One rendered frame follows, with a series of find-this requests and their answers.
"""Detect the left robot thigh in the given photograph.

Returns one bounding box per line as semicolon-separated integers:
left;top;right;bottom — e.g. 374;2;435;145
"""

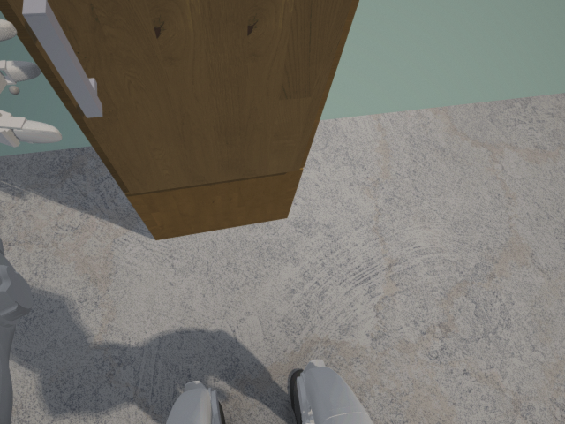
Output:
166;388;222;424

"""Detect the robot left shin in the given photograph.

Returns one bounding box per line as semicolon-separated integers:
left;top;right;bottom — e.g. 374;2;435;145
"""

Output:
184;381;207;392

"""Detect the left robot upper arm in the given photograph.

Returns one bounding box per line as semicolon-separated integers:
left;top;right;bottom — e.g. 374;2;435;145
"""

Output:
0;253;33;424

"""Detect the handle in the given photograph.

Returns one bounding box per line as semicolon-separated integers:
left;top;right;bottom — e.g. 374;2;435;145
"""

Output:
22;0;102;118

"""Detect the cupboard door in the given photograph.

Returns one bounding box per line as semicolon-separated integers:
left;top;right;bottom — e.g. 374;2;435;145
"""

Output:
7;0;352;194

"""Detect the robot left hand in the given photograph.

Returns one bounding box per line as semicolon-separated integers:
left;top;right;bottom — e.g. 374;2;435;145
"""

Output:
0;19;62;148

